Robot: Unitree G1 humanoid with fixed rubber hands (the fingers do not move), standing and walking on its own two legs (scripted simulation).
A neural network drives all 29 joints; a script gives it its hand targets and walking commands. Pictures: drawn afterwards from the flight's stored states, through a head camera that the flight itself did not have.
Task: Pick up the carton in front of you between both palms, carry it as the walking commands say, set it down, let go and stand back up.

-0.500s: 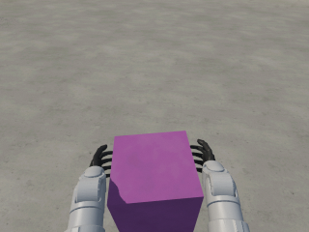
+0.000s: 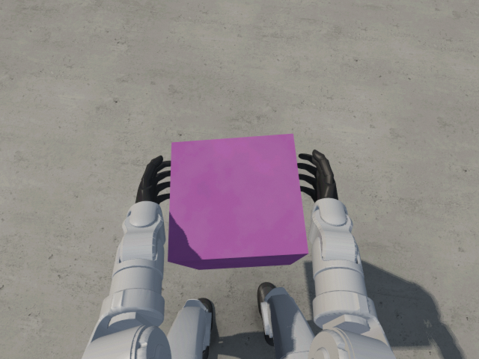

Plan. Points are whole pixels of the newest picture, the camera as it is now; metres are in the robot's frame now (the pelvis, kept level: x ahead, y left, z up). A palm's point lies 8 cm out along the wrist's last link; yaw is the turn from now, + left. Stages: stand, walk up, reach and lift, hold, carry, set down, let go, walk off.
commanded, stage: set down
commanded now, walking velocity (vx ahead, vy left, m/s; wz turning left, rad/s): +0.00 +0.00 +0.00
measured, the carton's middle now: (239, 211) +0.38 -0.02 -0.17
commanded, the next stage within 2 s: none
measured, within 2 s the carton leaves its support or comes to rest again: neither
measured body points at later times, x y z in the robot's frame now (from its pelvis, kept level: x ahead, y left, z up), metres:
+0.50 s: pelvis -0.01 +0.01 -0.14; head +0.23 -0.02 +0.24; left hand +0.45 +0.11 -0.23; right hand +0.42 -0.20 -0.23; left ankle +0.04 +0.13 -0.68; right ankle +0.08 -0.12 -0.68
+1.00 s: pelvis -0.05 +0.01 -0.26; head +0.27 -0.03 +0.06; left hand +0.47 +0.08 -0.39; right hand +0.44 -0.22 -0.39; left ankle +0.04 +0.13 -0.69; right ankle +0.08 -0.12 -0.69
